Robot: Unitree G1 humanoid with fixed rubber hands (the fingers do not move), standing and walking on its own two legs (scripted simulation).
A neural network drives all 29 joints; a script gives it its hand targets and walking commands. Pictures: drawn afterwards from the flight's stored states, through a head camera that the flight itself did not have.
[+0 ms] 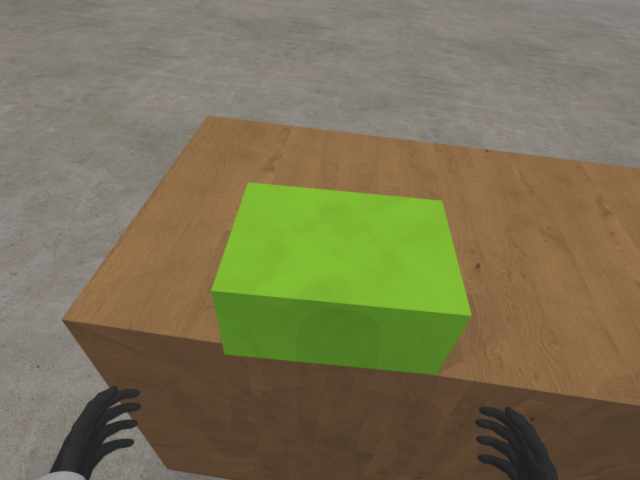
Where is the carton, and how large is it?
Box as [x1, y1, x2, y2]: [211, 182, 471, 374]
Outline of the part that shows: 248,182 211,289 224,353 436,374 471,315 442,202 439,200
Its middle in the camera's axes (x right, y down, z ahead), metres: +0.03 +0.05 +0.57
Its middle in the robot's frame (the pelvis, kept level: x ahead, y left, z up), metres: +0.41 +0.00 +0.04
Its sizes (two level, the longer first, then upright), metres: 0.302 0.213 0.146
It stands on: a pedestal, 0.75 m high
